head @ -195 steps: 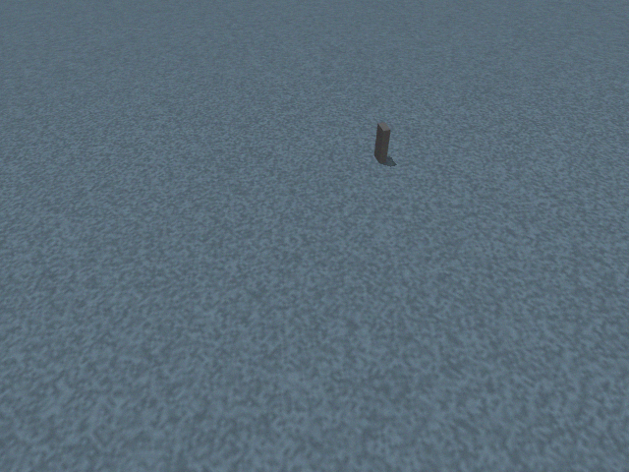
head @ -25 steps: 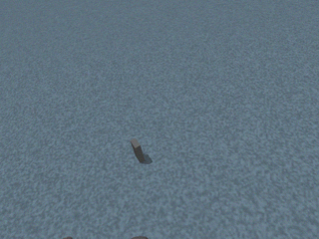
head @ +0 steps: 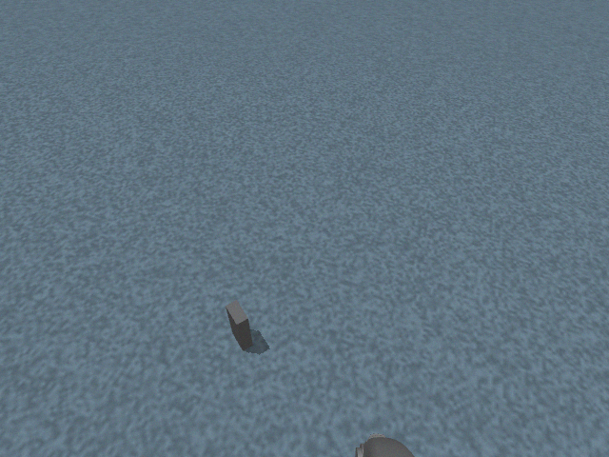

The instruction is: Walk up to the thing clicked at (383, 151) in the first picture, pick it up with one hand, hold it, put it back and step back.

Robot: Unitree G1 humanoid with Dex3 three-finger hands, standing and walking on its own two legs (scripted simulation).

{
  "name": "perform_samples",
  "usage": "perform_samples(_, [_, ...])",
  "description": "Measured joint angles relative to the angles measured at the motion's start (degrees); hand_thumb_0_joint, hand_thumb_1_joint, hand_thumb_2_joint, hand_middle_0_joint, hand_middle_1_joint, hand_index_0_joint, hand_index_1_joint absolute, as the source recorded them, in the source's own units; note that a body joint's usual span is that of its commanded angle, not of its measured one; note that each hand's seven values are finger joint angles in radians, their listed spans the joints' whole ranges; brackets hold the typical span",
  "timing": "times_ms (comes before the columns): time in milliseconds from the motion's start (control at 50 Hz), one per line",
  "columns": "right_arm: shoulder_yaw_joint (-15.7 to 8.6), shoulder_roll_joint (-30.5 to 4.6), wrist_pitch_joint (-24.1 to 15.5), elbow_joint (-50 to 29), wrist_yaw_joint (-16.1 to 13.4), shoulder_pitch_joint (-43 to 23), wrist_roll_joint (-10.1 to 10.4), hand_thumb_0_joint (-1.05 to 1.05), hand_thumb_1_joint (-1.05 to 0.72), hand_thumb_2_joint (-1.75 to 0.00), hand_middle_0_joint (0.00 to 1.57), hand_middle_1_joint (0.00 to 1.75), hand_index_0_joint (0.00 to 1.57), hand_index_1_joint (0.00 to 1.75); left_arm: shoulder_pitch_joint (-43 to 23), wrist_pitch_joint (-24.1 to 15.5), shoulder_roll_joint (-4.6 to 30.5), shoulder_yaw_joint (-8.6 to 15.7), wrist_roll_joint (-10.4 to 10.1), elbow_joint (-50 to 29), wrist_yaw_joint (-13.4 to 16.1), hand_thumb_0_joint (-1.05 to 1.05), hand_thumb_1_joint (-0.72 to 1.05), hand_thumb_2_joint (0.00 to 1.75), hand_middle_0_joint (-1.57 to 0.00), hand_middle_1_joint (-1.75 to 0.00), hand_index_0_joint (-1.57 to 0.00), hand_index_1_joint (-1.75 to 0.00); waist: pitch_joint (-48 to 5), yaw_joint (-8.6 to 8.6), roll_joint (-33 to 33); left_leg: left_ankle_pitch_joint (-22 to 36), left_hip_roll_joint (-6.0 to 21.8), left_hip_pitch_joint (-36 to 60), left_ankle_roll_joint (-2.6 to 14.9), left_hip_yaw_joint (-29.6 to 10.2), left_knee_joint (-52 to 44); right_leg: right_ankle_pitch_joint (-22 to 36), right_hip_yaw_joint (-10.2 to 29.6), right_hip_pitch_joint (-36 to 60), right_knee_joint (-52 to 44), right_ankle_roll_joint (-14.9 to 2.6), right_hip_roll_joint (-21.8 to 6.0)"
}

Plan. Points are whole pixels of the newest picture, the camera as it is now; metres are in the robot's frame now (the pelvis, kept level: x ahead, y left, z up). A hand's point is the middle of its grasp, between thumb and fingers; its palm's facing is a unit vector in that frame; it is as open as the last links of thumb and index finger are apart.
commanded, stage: walk up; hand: left
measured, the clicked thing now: (239, 326) +0.62 +0.21 -0.67
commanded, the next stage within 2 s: none
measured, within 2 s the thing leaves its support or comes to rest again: neither
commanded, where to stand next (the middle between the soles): +0.27 -0.01 m, yaw +1 degrees
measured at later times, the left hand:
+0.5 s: hand (139, 432) +0.19 +0.26 -0.14, palm faces -0.02 -0.92 -0.40, open 7.4 cm
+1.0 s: hand (165, 369) +0.29 +0.25 -0.16, palm faces -0.03 -0.93 -0.37, open 7.4 cm
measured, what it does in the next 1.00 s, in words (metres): walks ahead: right foot, then left foot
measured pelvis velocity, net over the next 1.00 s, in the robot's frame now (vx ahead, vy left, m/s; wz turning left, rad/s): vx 0.22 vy -0.01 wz -0.01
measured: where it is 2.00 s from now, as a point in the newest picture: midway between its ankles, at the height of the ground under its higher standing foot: outside the picture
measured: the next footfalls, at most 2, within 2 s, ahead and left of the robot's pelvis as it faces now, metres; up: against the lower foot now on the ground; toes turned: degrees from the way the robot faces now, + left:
right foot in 0.18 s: +0.26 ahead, -0.14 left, +0.00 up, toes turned -4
left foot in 0.54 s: +0.29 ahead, +0.12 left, +0.00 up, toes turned +0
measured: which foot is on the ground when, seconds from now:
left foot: down 0.00-0.20, up 0.22-0.52, down 0.54-1.00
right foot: up 0.00-0.16, down 0.18-1.00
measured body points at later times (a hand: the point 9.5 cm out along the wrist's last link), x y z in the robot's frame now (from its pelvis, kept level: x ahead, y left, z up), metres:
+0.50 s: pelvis +0.15 -0.02 -0.01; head +0.17 -0.03 +0.44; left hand +0.19 +0.31 -0.11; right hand +0.22 -0.34 -0.13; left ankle +0.25 +0.12 -0.72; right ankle +0.17 -0.15 -0.74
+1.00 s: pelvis +0.22 -0.01 -0.01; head +0.24 -0.02 +0.44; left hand +0.29 +0.30 -0.13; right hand +0.30 -0.32 -0.14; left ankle +0.25 +0.12 -0.74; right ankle +0.22 -0.14 -0.74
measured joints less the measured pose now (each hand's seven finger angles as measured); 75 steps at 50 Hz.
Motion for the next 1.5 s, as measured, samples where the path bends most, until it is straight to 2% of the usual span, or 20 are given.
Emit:
perform_samples(80, [-0.08, -0.76, 0.46, -0.21, 0.04, 1.31, -0.03, 0.01, -0.90, -0.90, 0.21, 0.30, 0.21, 0.30, -1.47, 0.02, -0.87, 0.22, 0.23, -0.54, -0.64, 0.01, 0.91, 0.89, -0.20, -0.30, -0.20, -0.30, 0.24, -0.66, 1.50, -2.48, 0.11, 2.74, -0.68, 0.15, 0.00, 4.48, -1.30, 0.67, -9.78, -0.12, -0.93])
perform_samples(160, [-0.09, -1.58, 1.54, -0.32, 0.16, 2.28, 0.08, 0.01, -0.90, -0.90, 0.21, 0.30, 0.21, 0.30, -2.45, -0.83, -1.29, 0.52, 0.18, -1.18, -0.76, 0.01, 0.91, 0.89, -0.20, -0.30, -0.20, -0.30, -0.23, -1.07, 3.14, -7.72, 0.88, 3.52, -2.01, -0.11, 4.68, 7.35, -2.42, 5.43, -18.19, -0.75, 0.48])
perform_samples(180, [-0.07, -1.80, 1.79, -0.40, 0.09, 2.57, 0.11, 0.01, -0.90, -0.90, 0.21, 0.30, 0.21, 0.30, -2.49, -1.38, -1.27, 0.68, 0.27, -1.43, -0.62, 0.01, 0.91, 0.89, -0.20, -0.30, -0.20, -0.30, -0.41, -1.01, 3.79, -9.93, 1.53, 2.97, -1.92, -0.44, 7.71, 8.55, -2.66, 6.90, -19.54, -0.79, 1.33])
perform_samples(200, [-0.13, -2.01, 2.12, -0.18, -0.11, 2.32, 0.15, 0.01, -0.90, -0.90, 0.21, 0.30, 0.21, 0.30, -2.85, -1.93, -1.63, 0.93, 0.44, -1.63, -0.27, 0.01, 0.91, 0.89, -0.21, -0.30, -0.20, -0.30, -0.03, -0.94, 5.15, -11.33, 2.78, 1.47, -0.88, -1.42, 12.61, 7.99, -3.44, 7.08, -17.97, -0.63, 2.28])
perform_samples(260, [0.11, -1.80, 3.35, 1.08, -0.48, 0.39, 0.05, 0.01, -0.90, -0.90, 0.20, 0.30, 0.21, 0.30, -2.89, -2.81, -2.40, 0.58, 0.01, -2.78, 0.31, 0.01, 0.91, 0.89, -0.21, -0.30, -0.20, -0.30, 0.59, 0.18, 5.94, -12.87, 0.94, -5.74, 0.32, -5.23, 29.30, 4.89, -3.59, 8.13, -15.49, -1.04, 2.54])
perform_samples(300, [0.06, -2.14, 3.48, 1.36, -0.36, -0.75, 0.28, 0.01, -0.90, -0.90, 0.20, 0.30, 0.21, 0.30, -2.32, -2.79, -3.18, 0.04, -0.30, -3.09, 0.55, 0.01, 0.91, 0.89, -0.21, -0.30, -0.20, -0.30, 0.61, 0.71, 6.76, -10.72, 0.78, -10.06, 0.39, -5.87, 33.37, 4.95, -3.70, 10.24, -17.67, -1.19, 2.62])
perform_samples(360, [-0.32, -2.49, 3.19, 1.22, 0.34, -1.75, 0.08, 0.01, -0.90, -0.90, 0.20, 0.30, 0.21, 0.30, -0.71, -2.65, -3.52, -0.40, -0.13, -3.27, 0.65, 0.01, 0.90, 0.89, -0.21, -0.30, -0.20, -0.30, 0.10, 1.25, 7.46, -6.63, 2.18, -14.54, -0.28, -5.83, 30.41, 5.45, -3.87, 13.02, -21.28, -1.14, 2.89])
perform_samples(440, [-0.63, -2.28, 3.39, 1.59, 0.62, -2.57, -0.49, 0.01, -0.90, -0.90, 0.20, 0.30, 0.21, 0.30, 1.06, -2.17, -2.58, -0.41, 0.53, -3.23, 1.11, 0.01, 0.90, 0.89, -0.21, -0.30, -0.20, -0.30, -0.31, 2.13, 6.71, -3.63, 3.50, -16.37, -1.43, -5.25, 20.07, 4.40, -3.82, 14.75, -22.42, -0.60, 2.89])
perform_samples(540, [-0.63, -1.82, 2.84, 3.23, -0.57, -3.80, -0.50, 0.01, -0.90, -0.90, 0.20, 0.30, 0.21, 0.30, 1.05, -0.19, -1.25, -0.84, 0.01, -1.64, 2.04, 0.01, 0.90, 0.89, -0.21, -0.30, -0.20, -0.30, -0.36, 2.58, 4.79, 4.98, 2.20, -11.57, -1.56, -4.68, 6.81, -1.45, -3.24, 13.17, -14.96, 1.13, 1.95])
perform_samples(580, [-0.60, -0.72, 2.55, 3.74, -0.99, -4.62, -0.75, 0.01, -0.90, -0.90, 0.20, 0.30, 0.21, 0.30, -0.05, 1.04, -0.88, -0.87, -0.31, -0.60, 2.41, 0.01, 0.90, 0.89, -0.21, -0.30, -0.20, -0.30, -0.04, 2.42, 2.50, 3.37, 0.86, -11.99, -1.88, -3.82, 8.95, -6.33, -1.60, 11.29, -9.72, -0.14, 1.03])
perform_samples(620, [-0.10, 0.13, 2.52, 3.46, -0.74, -5.30, -0.69, 0.01, -0.90, -0.90, 0.20, 0.30, 0.21, 0.30, -0.71, 1.59, -0.89, -0.97, -0.16, 0.34, 2.60, 0.01, 0.90, 0.89, -0.21, -0.30, -0.20, -0.30, 0.17, 1.94, 1.66, 2.05, 0.99, -11.84, -1.19, -3.50, 9.71, -11.24, -0.76, 8.96, -3.83, -0.82, 2.20])
perform_samples(660, [0.36, 0.78, 2.52, 3.03, -0.77, -5.70, -0.80, 0.01, -0.90, -0.90, 0.20, 0.30, 0.21, 0.30, -1.03, 1.55, -0.85, -1.00, -0.04, 1.14, 2.49, 0.01, 0.91, 0.89, -0.20, -0.30, -0.20, -0.30, 0.21, 1.39, 1.12, 1.86, 1.27, -11.00, -0.85, -3.26, 8.78, -11.93, -0.97, 7.30, -1.27, -1.05, 2.68])
perform_samples(740, [0.87, 0.36, 2.87, 2.86, -0.85, -6.03, -0.84, 0.01, -0.90, -0.90, 0.21, 0.30, 0.21, 0.30, -1.13, 0.73, -1.43, -0.75, 0.29, 2.46, 2.12, 0.01, 0.91, 0.89, -0.21, -0.30, -0.20, -0.30, -0.22, 0.43, 1.80, 1.26, 1.86, -10.14, -1.55, -3.41, 8.37, -8.01, -1.84, 8.24, -8.43, -0.91, 2.54])
perform_samples(800, [1.14, -0.45, 4.00, 3.70, -1.16, -6.53, -0.19, 0.01, -0.90, -0.90, 0.21, 0.30, 0.21, 0.30, -1.44, 0.12, -2.09, -0.28, 0.92, 3.62, 2.59, 0.01, 0.91, 0.89, -0.21, -0.30, -0.20, -0.30, -0.49, 0.55, 3.40, -1.09, 2.82, -10.74, -2.57, -4.15, 11.54, 0.47, -2.48, 11.11, -15.36, -0.08, 3.36])
perform_samples(860, [1.41, -0.22, 4.91, 5.68, -1.61, -7.50, 0.37, 0.01, -0.90, -0.90, 0.20, 0.30, 0.21, 0.30, -1.95, 0.01, -2.80, -0.68, 1.17, 4.75, 2.73, 0.01, 0.91, 0.89, -0.21, -0.30, -0.20, -0.30, -1.14, 1.30, 4.03, -6.60, 1.51, -10.30, -1.61, -5.63, 12.73, -0.46, -2.21, 11.58, -15.06, 0.46, 3.36])
perform_samples(900, [1.66, -0.16, 4.46, 6.83, -1.69, -8.15, 0.72, 0.01, -0.90, -0.90, 0.20, 0.30, 0.21, 0.30, -2.86, 0.26, -3.23, -1.18, 0.80, 5.50, 2.70, 0.01, 0.90, 0.89, -0.21, -0.30, -0.20, -0.30, -1.05, 1.36, 4.26, -1.40, 0.92, -8.67, -1.61, -5.64, 9.75, -0.90, -2.01, 12.31, -15.41, 0.77, 2.96])
perform_samples(920, [1.69, -0.04, 4.12, 7.48, -1.73, -8.50, 0.75, 0.01, -0.90, -0.90, 0.20, 0.30, 0.21, 0.30, -3.51, 0.37, -3.41, -1.41, 0.58, 5.88, 2.70, 0.01, 0.90, 0.89, -0.21, -0.30, -0.20, -0.30, -0.97, 1.26, 4.32, -0.13, 0.73, -8.03, -2.28, -5.58, 8.75, -1.01, -1.99, 12.69, -15.64, 0.96, 2.71])
perform_samples(980, [2.26, 0.50, 3.63, 9.36, -1.56, -9.56, 0.86, 0.01, -0.90, -0.90, 0.20, 0.30, 0.21, 0.30, -5.72, 0.42, -3.84, -1.83, -0.04, 6.70, 2.66, 0.01, 0.90, 0.89, -0.21, -0.30, -0.20, -0.30, -1.02, 1.32, 4.58, -0.71, 0.64, -6.81, -2.92, -5.70, 7.20, -0.44, -2.21, 14.21, -17.82, 1.24, 2.63])
perform_samples(1200, [3.22, 2.07, 3.76, 14.36, -1.64, -14.17, 0.77, 0.01, -0.90, -0.90, 0.20, 0.30, 0.21, 0.30, -12.70, 0.75, -4.06, -2.44, -0.61, 9.77, 2.78, 0.01, 0.90, 0.89, -0.21, -0.30, -0.20, -0.30, -1.59, 0.90, 3.58, 1.99, 0.22, -2.45, -2.92, -6.02, 0.03, 2.38, -2.84, 18.87, -25.22, 1.42, 2.42])
perform_samples(1500, [2.74, 1.47, 4.08, 17.09, -1.87, -15.16, 0.30, 0.01, -0.90, -0.90, 0.20, 0.30, 0.21, 0.30, -12.85, 1.43, -4.71, -2.00, -0.09, 13.73, 2.44, 0.01, 0.90, 0.89, -0.21, -0.30, -0.20, -0.30, -2.64, 0.81, 3.25, 4.71, 0.15, 1.18, -2.95, -6.11, -6.07, 5.49, -3.18, 22.93, -32.12, 1.64, 2.56])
